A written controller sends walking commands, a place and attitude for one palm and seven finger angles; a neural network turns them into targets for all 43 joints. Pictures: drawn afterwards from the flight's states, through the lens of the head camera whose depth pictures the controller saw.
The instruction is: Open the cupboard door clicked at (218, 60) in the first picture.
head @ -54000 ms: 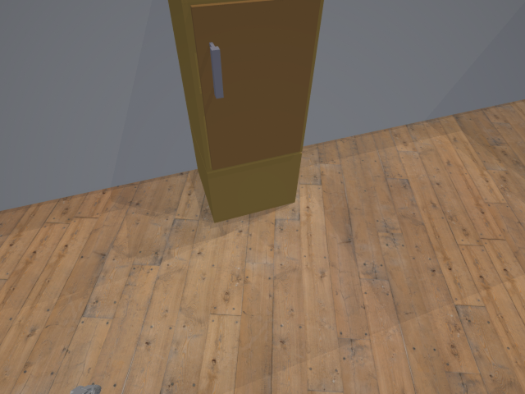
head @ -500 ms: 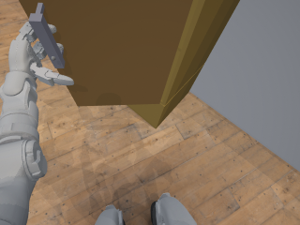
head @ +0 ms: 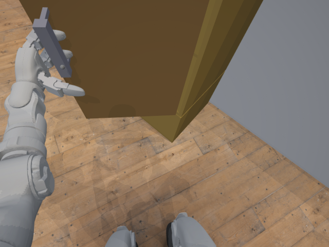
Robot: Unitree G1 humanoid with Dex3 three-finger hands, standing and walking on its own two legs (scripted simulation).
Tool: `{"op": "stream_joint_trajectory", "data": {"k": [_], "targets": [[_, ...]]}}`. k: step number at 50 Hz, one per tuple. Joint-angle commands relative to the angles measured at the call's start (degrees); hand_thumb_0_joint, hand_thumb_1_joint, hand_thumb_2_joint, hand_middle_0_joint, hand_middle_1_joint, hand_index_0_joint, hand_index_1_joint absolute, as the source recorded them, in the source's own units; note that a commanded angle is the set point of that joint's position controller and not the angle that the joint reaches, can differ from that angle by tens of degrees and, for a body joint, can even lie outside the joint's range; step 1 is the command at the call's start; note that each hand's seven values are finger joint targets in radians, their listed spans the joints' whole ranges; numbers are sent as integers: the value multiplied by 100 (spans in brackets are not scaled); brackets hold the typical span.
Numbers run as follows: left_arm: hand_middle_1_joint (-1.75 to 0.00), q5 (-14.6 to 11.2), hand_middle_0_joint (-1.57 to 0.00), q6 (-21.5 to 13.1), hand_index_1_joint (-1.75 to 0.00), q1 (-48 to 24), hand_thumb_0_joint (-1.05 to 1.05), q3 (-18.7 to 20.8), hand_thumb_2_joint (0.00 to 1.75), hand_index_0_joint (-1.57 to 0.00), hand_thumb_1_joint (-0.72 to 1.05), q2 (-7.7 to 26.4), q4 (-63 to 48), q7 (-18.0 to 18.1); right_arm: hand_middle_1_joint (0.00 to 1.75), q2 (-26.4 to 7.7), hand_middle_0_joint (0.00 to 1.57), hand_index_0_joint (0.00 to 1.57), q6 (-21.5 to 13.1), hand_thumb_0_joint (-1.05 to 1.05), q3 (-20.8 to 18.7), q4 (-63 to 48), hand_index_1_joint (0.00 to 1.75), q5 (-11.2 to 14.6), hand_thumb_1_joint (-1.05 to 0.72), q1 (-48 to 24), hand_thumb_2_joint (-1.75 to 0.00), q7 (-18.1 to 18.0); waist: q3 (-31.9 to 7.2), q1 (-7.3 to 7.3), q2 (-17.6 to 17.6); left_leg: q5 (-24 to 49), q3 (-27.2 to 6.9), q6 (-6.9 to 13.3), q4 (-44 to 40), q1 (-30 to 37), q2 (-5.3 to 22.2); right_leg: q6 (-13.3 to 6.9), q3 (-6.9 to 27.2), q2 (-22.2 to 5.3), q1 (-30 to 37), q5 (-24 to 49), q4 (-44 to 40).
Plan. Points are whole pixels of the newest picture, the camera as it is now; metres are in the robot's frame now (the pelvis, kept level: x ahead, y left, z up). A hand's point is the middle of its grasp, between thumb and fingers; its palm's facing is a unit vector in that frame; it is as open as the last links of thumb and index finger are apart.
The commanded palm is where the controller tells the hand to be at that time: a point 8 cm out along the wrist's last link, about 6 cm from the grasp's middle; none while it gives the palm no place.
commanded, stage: close the thumb around the handle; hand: left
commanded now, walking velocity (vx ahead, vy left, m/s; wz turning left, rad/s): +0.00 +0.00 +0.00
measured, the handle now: (56, 45) +0.58 +0.20 +0.08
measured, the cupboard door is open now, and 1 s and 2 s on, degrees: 46 46 92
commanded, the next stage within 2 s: pull the door open along its arc in 0.74 s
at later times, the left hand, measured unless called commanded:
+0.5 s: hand (59, 65) +0.52 +0.19 +0.08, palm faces -0.03 -1.00 -0.01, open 8.4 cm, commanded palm +0.50 +0.23 +0.08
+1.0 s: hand (63, 67) +0.52 +0.18 +0.08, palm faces -0.02 -1.00 -0.02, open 6.2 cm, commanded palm +0.47 +0.23 +0.08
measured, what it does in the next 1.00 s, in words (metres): stands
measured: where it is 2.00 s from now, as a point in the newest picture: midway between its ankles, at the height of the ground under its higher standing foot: outside the picture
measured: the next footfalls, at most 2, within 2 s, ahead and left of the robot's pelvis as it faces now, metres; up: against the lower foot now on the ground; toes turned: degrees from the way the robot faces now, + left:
none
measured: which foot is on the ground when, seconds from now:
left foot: down 0.00-1.00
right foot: down 0.00-1.00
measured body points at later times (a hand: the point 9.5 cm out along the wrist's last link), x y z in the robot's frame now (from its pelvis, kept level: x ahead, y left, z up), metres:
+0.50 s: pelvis +0.00 +0.01 +0.00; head +0.14 +0.03 +0.43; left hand +0.52 +0.24 +0.08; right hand -0.02 -0.26 -0.10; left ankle -0.03 +0.09 -0.68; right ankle +0.02 -0.12 -0.68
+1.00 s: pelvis +0.00 +0.01 +0.00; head +0.13 +0.02 +0.43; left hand +0.51 +0.24 +0.08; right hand -0.02 -0.25 -0.11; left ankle -0.03 +0.09 -0.68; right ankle +0.02 -0.12 -0.68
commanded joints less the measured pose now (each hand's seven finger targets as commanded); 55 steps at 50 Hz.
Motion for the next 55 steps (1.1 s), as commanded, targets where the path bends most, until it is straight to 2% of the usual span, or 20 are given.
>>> {"op": "stream_joint_trajectory", "data": {"k": [1, 3, 4, 7, 10, 14, 16, 18, 21, 22, 26, 27, 29, 32, 34, 37, 40, 43, 46, 55], "targets": [[-120, -78, -30, -376, -120, -2548, 0, 323, 30, -30, -50, 1655, -1112, -24, 30, -1042, 20, 20, -86, 0, -370, -166, 30, 5, -90, 1067, -90, -70, -2778, -46, 550, 2762, -340, -21, -537, 1346, -91, -18, 269, 116, 1761, 2196, -346], [-121, -38, -30, -323, -121, -2670, 0, 108, 32, -30, -44, 1477, -1025, -54, 30, -1019, 20, 20, -98, 0, -346, -184, 30, 16, -90, 1040, -90, -76, -2593, -140, 543, 2584, -336, -4, -554, 1224, -102, -5, 274, 116, 1676, 2077, -368], [-121, -22, -31, -316, -121, -2647, 0, 229, 35, -31, -39, 1642, -1011, -52, 30, -1049, 20, 20, -98, 0, -348, -177, 30, 12, -90, 1071, -90, -85, -2596, -91, 415, 2532, -354, 4, -555, 1150, -101, -11, 278, 115, 1736, 2035, -367], [-123, -48, -32, -407, -123, -2740, 0, 276, 42, -32, -22, 1690, -1311, -89, 30, -1050, 20, 20, -120, 0, -366, -184, 30, -7, -90, 1083, -90, -88, -3077, -25, 852, 2936, -409, -57, -507, 1589, -80, -40, 249, 113, 1665, 2180, -282], [-125, -150, -33, -386, -125, -2723, 0, -58, 49, -33, -5, 1162, -1276, -139, 30, -1008, 20, 20, -128, 0, -373, -162, 30, -13, -90, 1103, -90, -59, -2908, -152, 809, 3266, -460, -75, -489, 1837, -39, -39, 168, 144, 1402, 2219, -308], [-127, -115, -35, -235, -127, -2530, 0, 182, 59, -35, 17, 1514, -1066, -114, 30, -1064, 20, 20, -81, 0, -365, -173, 30, 11, -90, 1075, -90, -70, -2648, -87, 518, 2742, -384, -31, -559, 1365, -70, -17, 212, 131, 1596, 2065, -367], [-128, -84, -36, -307, -128, -2643, 0, 210, 64, -36, 28, 1553, -1266, -78, 30, -1046, 20, 20, -94, 0, -373, -179, 30, -5, -90, 1096, -90, -61, -2885, -46, 748, 2910, -399, -50, -546, 1545, -74, -27, 222, 131, 1603, 2134, -339], [-130, -72, -36, -271, -130, -2393, 0, 213, 68, -36, 40, 1530, -1081, -74, 30, -1045, 20, 20, -81, 0, -359, -196, 30, 0, -90, 1092, -90, -55, -2694, -38, 561, 2868, -387, -46, -561, 1430, -65, -26, 202, 134, 1605, 2106, -356], [-131, -77, -38, -324, -131, -2557, 0, 203, 76, -38, 56, 1564, -1295, -86, 30, -1046, 20, 20, -72, 0, -364, -225, 30, -4, -90, 1081, -90, -52, -2826, -28, 803, 3040, -415, -76, -566, 1597, -52, -38, 195, 134, 1563, 2155, -314], [-132, -80, -38, -304, -132, -2428, 0, 149, 78, -38, 62, 1416, -1181, -94, 30, -1031, 20, 20, -70, 0, -371, -220, 30, -3, -90, 1091, -90, -44, -2816, -24, 757, 3056, -409, -74, -540, 1627, -56, -39, 185, 139, 1504, 2130, -321], [-134, -70, -40, -343, -134, -2410, 0, 288, 88, -40, 84, 1573, -1255, -44, 30, -1061, 20, 20, -60, 0, -389, -219, 30, -13, -90, 1108, -90, -39, -2890, 24, 773, 3191, -461, -106, -554, 1765, -27, -46, 154, 149, 1441, 2084, -299], [-135, -83, -40, -329, -135, -2476, 0, 131, 90, -40, 90, 1376, -1217, -42, 30, -1041, 20, 20, -60, 0, -376, -213, 30, -13, -90, 1100, -90, -31, -2780, -50, 756, 3179, -456, -105, -552, 1739, -27, -36, 147, 148, 1377, 2081, -311], [-135, -91, -40, -297, -135, -2471, 0, 94, 90, -40, 90, 1332, -1113, -31, 30, -1061, 20, 20, -56, 0, -375, -203, 30, -13, -90, 1095, -90, -29, -2573, -92, 559, 2953, -450, -83, -589, 1589, -30, -26, 145, 153, 1374, 1958, -358], [-135, -19, -40, -290, -135, -2399, 0, 339, 90, -40, 90, 1677, -1019, -11, 30, -1070, 20, 20, -41, 0, -363, -211, 30, -11, -90, 1118, -90, -50, -2697, -1, 575, 2934, -433, -77, -568, 1459, -52, -40, 172, 139, 1518, 2025, -302], [-135, -26, -40, -256, -135, -2512, 0, 161, 90, -40, 90, 1414, -1007, -8, 30, -1043, 20, 20, -55, 0, -364, -218, 30, -19, -90, 1108, -90, -48, -2595, -63, 556, 2859, -446, -75, -572, 1461, -51, -29, 150, 138, 1402, 1926, -315], [-135, -12, -40, -320, -135, -2481, 0, 254, 90, -40, 90, 1527, -1233, 39, 30, -1051, 20, 20, -48, 0, -377, -216, 30, -35, -90, 1141, -90, -46, -2934, 11, 788, 3343, -507, -138, -526, 1814, -19, -40, 132, 131, 1343, 2069, -259], [-135, -42, -40, -329, -135, -2504, 0, 20, 90, -40, 90, 1169, -1132, 71, 30, -1030, 20, 20, -50, 0, -387, -197, 30, -30, -90, 1140, -90, -23, -2677, -102, 649, 3365, -538, -135, -521, 1877, 5, -36, 84, 155, 1120, 1959, -299], [-135, 12, -40, -347, -135, -2628, 0, 81, 90, -40, 90, 1296, -1171, 134, 30, -1053, 20, 20, -46, 0, -398, -151, 30, -42, -90, 1135, -90, -15, -2768, -94, 688, 3237, -544, -148, -524, 1867, 0, -27, 105, 147, 1130, 1892, -293], [-135, -26, -40, -384, -135, -2240, 0, 136, 90, -40, 90, 1264, -1307, 106, 30, -1030, 20, 20, -51, 0, -408, -216, 30, -34, -90, 1101, -90, 3, -2992, 68, 791, 3398, -492, -149, -543, 1947, -23, -42, 124, 151, 1375, 2074, -289], [-135, -387, -40, -291, -135, -243, 0, -26, 90, -40, 90, 700, -2262, 12, 30, -926, 20, 20, 4, 0, -465, -631, 30, 116, -90, 757, -90, 70, -2824, 463, 263, 3515, -227, -50, -838, 1650, -80, -58, 164, 135, 2388, 2704, -451]]}}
